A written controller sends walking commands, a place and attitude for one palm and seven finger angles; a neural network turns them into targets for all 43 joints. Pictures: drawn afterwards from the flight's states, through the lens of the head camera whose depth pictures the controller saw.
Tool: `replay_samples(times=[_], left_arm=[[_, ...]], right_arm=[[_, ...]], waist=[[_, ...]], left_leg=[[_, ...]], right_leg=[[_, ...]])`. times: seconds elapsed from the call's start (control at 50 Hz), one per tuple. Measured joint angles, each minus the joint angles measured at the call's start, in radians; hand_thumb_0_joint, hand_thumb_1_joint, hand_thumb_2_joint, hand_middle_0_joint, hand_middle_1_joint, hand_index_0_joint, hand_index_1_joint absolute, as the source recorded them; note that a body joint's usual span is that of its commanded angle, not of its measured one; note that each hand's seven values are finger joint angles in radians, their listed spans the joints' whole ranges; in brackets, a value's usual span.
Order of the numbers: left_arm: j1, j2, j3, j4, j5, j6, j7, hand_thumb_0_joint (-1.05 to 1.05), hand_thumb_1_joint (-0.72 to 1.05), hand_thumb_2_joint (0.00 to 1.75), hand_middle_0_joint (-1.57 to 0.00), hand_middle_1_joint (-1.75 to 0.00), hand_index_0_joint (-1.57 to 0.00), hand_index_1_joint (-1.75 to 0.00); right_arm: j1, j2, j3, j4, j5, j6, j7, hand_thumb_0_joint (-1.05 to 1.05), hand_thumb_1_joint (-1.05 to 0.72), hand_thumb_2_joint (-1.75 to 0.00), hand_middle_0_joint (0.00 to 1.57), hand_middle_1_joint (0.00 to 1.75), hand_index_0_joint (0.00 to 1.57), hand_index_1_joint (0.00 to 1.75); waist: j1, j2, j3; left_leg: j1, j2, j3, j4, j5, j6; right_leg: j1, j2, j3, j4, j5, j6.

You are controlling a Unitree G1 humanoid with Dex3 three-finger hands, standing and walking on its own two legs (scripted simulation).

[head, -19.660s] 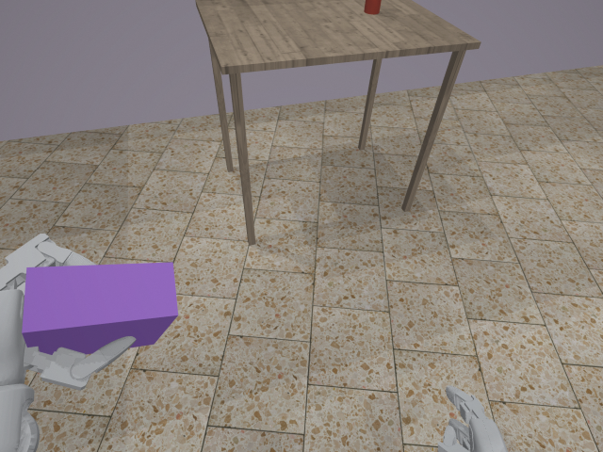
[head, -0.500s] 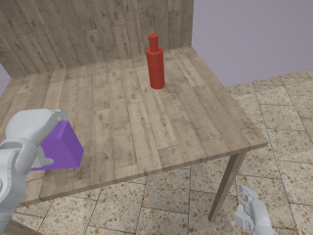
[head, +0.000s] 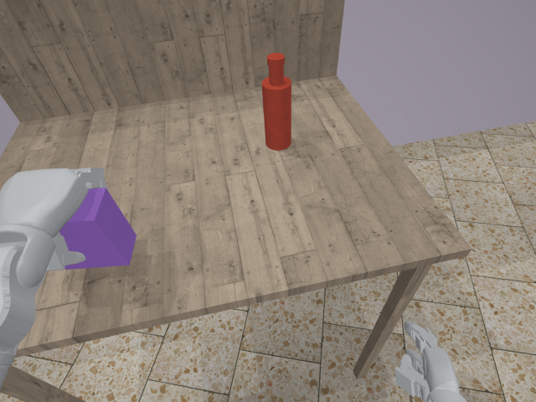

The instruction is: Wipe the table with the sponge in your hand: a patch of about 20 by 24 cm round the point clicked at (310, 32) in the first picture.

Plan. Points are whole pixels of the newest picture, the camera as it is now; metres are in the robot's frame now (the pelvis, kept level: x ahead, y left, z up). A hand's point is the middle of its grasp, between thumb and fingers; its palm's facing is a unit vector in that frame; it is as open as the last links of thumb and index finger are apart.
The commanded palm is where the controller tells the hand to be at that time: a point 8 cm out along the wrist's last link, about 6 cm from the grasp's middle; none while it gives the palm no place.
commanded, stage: move the sponge above the wiping area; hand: left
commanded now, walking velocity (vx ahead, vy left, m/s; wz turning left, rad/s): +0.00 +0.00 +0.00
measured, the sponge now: (80, 239) +0.26 +0.33 +0.11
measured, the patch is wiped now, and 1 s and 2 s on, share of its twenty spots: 0.00 0.00 0.05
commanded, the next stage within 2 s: none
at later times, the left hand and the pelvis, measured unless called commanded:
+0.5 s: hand (43, 211) +0.25 +0.34 +0.18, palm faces +0.19 +0.03 -0.98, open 9.7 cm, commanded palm +0.22 +0.34 +0.23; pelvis +0.00 +0.00 +0.00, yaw +0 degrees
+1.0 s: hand (39, 184) +0.28 +0.35 +0.20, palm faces +0.21 +0.06 -0.98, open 9.6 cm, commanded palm +0.23 +0.34 +0.23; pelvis +0.00 -0.01 +0.00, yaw -1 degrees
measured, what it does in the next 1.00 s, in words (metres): stands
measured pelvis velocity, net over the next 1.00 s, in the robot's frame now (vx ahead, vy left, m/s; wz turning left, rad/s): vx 0.00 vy -0.01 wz -0.02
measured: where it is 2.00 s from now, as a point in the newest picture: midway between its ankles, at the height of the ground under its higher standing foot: outside the picture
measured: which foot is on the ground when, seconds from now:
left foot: down 0.00-1.00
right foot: down 0.00-1.00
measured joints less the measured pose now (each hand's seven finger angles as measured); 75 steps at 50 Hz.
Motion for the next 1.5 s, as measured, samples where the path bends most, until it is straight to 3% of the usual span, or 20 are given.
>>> replay_samples(times=[0.08,0.18,0.24,0.3,0.36,0.42,0.52,0.64,0.7,0.76,0.86,0.92,0.98,1.1,1.16,1.2,1.28,1.32,1.42,1.5], left_arm=[[-0.096,-0.002,0.024,0.085,0.004,0.108,0.059,0.00,-0.45,1.03,-0.78,-1.36,-0.78,-1.36],[-0.135,-0.001,0.005,0.158,0.026,0.256,-0.022,-0.01,-0.45,1.02,-0.77,-1.36,-0.78,-1.36],[-0.075,-0.015,-0.034,0.110,0.026,0.244,-0.099,-0.01,-0.45,1.02,-0.77,-1.36,-0.77,-1.36],[0.012,-0.025,-0.062,0.008,0.020,0.163,-0.140,-0.01,-0.45,1.02,-0.77,-1.36,-0.77,-1.36],[0.076,-0.020,-0.060,-0.087,0.008,0.066,-0.105,-0.01,-0.45,1.02,-0.77,-1.36,-0.78,-1.36],[0.069,-0.006,-0.040,-0.114,-0.007,0.039,-0.017,-0.01,-0.45,1.02,-0.78,-1.36,-0.78,-1.36],[-0.067,0.003,0.007,0.030,-0.006,0.168,0.066,0.00,-0.45,1.02,-0.78,-1.36,-0.78,-1.36],[-0.144,0.026,-0.009,0.204,0.026,0.295,-0.064,-0.01,-0.45,1.02,-0.77,-1.37,-0.77,-1.37],[-0.116,0.004,-0.062,0.189,0.036,0.238,-0.136,-0.01,-0.45,1.02,-0.77,-1.37,-0.77,-1.37],[-0.070,-0.011,-0.092,0.132,0.039,0.110,-0.168,-0.01,-0.45,1.02,-0.77,-1.37,-0.78,-1.37],[-0.042,0.002,-0.056,0.056,0.023,-0.038,-0.058,-0.01,-0.45,1.02,-0.78,-1.37,-0.78,-1.37],[-0.083,0.013,-0.010,0.070,0.006,0.004,0.036,0.00,-0.45,1.02,-0.78,-1.36,-0.78,-1.37],[-0.123,0.023,0.045,0.115,-0.006,0.116,0.073,0.00,-0.45,1.02,-0.78,-1.37,-0.78,-1.37],[-0.063,0.044,0.057,0.156,-0.006,0.281,-0.052,0.00,-0.45,1.02,-0.77,-1.37,-0.77,-1.38],[-0.018,0.014,-0.009,0.139,-0.001,0.250,-0.134,-0.01,-0.45,1.02,-0.77,-1.38,-0.77,-1.38],[0.004,-0.009,-0.054,0.101,0.006,0.177,-0.167,-0.01,-0.45,1.02,-0.77,-1.38,-0.78,-1.38],[0.041,-0.020,-0.069,-0.034,0.023,0.010,-0.102,-0.01,-0.44,1.02,-0.78,-1.37,-0.78,-1.38],[0.025,-0.013,-0.060,-0.060,0.017,-0.026,-0.031,-0.01,-0.45,1.02,-0.78,-1.37,-0.78,-1.37],[-0.124,-0.002,-0.016,0.063,-0.007,0.106,0.074,0.00,-0.45,1.02,-0.78,-1.37,-0.78,-1.37],[-0.171,0.039,0.029,0.172,0.008,0.258,0.016,0.00,-0.45,1.02,-0.78,-1.37,-0.78,-1.38]], right_arm=[[-0.024,-0.004,0.004,0.033,0.008,0.021,0.020,0.01,-0.91,-0.90,0.20,0.30,0.20,0.30],[-0.047,-0.027,0.011,0.026,0.021,0.042,0.033,0.01,-0.91,-0.90,0.20,0.30,0.21,0.30],[-0.045,-0.036,0.011,0.005,0.020,0.039,0.035,0.01,-0.91,-0.90,0.20,0.30,0.21,0.30],[-0.037,-0.030,0.014,-0.015,0.011,0.027,0.026,0.01,-0.91,-0.90,0.20,0.30,0.21,0.30],[-0.026,-0.013,0.016,-0.022,-0.001,0.014,0.016,0.01,-0.91,-0.90,0.20,0.30,0.20,0.30],[-0.021,0.001,0.009,-0.015,-0.003,0.010,0.013,0.01,-0.91,-0.90,0.20,0.30,0.20,0.30],[-0.052,-0.007,0.009,0.030,0.011,0.038,0.026,0.01,-0.91,-0.90,0.20,0.30,0.21,0.30],[-0.061,-0.041,0.017,0.019,0.031,0.043,0.016,0.01,-0.91,-0.90,0.20,0.30,0.21,0.30],[-0.044,-0.052,0.014,0.004,0.031,0.022,0.002,0.01,-0.91,-0.90,0.20,0.30,0.21,0.30],[-0.026,-0.043,0.015,-0.001,0.018,0.007,-0.015,0.01,-0.91,-0.90,0.20,0.30,0.20,0.30],[0.009,-0.007,0.008,0.003,0.003,-0.016,-0.025,0.01,-0.91,-0.90,0.20,0.30,0.20,0.30],[0.013,-0.004,-0.007,0.020,0.004,-0.003,-0.009,0.01,-0.91,-0.90,0.20,0.30,0.21,0.30],[-0.001,-0.020,-0.012,0.043,0.011,0.023,0.014,0.01,-0.91,-0.90,0.20,0.30,0.21,0.30],[-0.007,-0.067,-0.010,0.015,0.032,0.052,0.031,0.01,-0.91,-0.90,0.20,0.30,0.20,0.30],[-0.003,-0.078,-0.008,-0.002,0.035,0.042,0.018,0.01,-0.91,-0.90,0.20,0.30,0.20,0.30],[0.003,-0.069,-0.004,-0.011,0.026,0.026,-0.001,0.01,-0.91,-0.90,0.20,0.30,0.20,0.30],[0.016,-0.024,0.005,-0.019,0.001,-0.016,-0.031,0.01,-0.91,-0.90,0.20,0.30,0.20,0.30],[0.012,-0.002,0.005,-0.014,-0.003,-0.027,-0.029,0.01,-0.91,-0.90,0.20,0.30,0.20,0.30],[-0.045,0.010,0.013,0.025,0.012,0.012,0.006,0.01,-0.91,-0.90,0.20,0.30,0.21,0.30],[-0.074,-0.009,0.027,0.018,0.023,0.049,0.025,0.01,-0.91,-0.90,0.20,0.30,0.21,0.30]], waist=[[0.008,0.008,-0.005],[-0.005,0.032,-0.019],[-0.014,0.043,-0.029],[-0.015,0.034,-0.030],[-0.007,0.015,-0.024],[0.011,0.005,-0.014],[0.027,0.013,-0.011],[-0.004,0.031,-0.019],[-0.013,0.038,-0.020],[-0.021,0.027,-0.015],[-0.019,-0.005,0.001],[-0.011,0.000,0.006],[-0.012,0.016,-0.001],[-0.030,0.053,-0.029],[-0.026,0.059,-0.028],[-0.017,0.049,-0.024],[0.007,0.012,-0.015],[0.014,0.003,-0.012],[0.018,0.011,-0.013],[-0.008,0.020,-0.025]], left_leg=[[-0.012,-0.001,0.001,-0.005,0.009,0.000],[-0.035,-0.014,0.000,-0.012,0.021,0.007],[-0.042,-0.020,-0.001,-0.005,0.018,0.013],[-0.032,-0.022,0.003,0.000,0.009,0.016],[-0.009,-0.016,0.006,-0.003,0.004,0.012],[0.008,-0.005,0.003,-0.004,0.002,0.003],[0.003,0.006,-0.002,-0.008,0.012,-0.007],[-0.033,-0.004,-0.019,-0.009,0.028,-0.006],[-0.040,-0.007,-0.023,0.002,0.023,-0.002],[-0.027,-0.008,-0.020,0.004,0.016,0.000],[0.009,0.008,-0.007,-0.007,0.008,-0.011],[0.014,0.019,0.003,-0.006,0.004,-0.016],[0.006,0.019,0.011,-0.008,0.005,-0.015],[-0.035,0.001,0.007,-0.001,0.008,-0.003],[-0.047,-0.009,-0.004,0.012,0.004,0.003],[-0.044,-0.014,-0.010,0.017,0.000,0.006],[-0.011,-0.010,-0.013,0.010,-0.006,0.002],[0.004,-0.004,-0.013,0.006,-0.008,-0.003],[0.010,0.007,-0.003,-0.005,0.000,-0.008],[-0.013,0.001,0.002,-0.017,0.014,-0.004]], right_leg=[[-0.012,-0.001,0.001,-0.005,0.009,0.002],[-0.041,-0.014,0.000,0.005,0.011,0.009],[-0.048,-0.021,-0.001,0.015,0.005,0.016],[-0.042,-0.023,0.004,0.025,-0.005,0.016],[-0.021,-0.017,0.006,0.022,-0.010,0.010],[0.002,-0.005,0.004,0.007,-0.004,0.002],[0.000,0.006,0.000,-0.003,0.009,-0.002],[-0.035,-0.003,-0.017,0.014,0.008,-0.001],[-0.040,-0.006,-0.021,0.024,0.002,0.000],[-0.031,-0.007,-0.018,0.029,-0.005,0.000],[-0.001,0.008,-0.004,0.014,-0.005,-0.011],[0.006,0.019,0.006,0.002,0.003,-0.013],[-0.007,0.019,0.014,0.004,0.006,-0.010],[-0.051,0.000,0.010,0.027,-0.005,0.003],[-0.057,-0.010,0.000,0.040,-0.014,0.009],[-0.051,-0.014,-0.007,0.044,-0.020,0.009],[-0.015,-0.009,-0.010,0.031,-0.023,0.001],[0.005,-0.002,-0.010,0.015,-0.018,-0.003],[0.011,0.008,0.000,-0.008,0.002,-0.003],[-0.022,0.002,0.006,-0.003,0.008,0.002]])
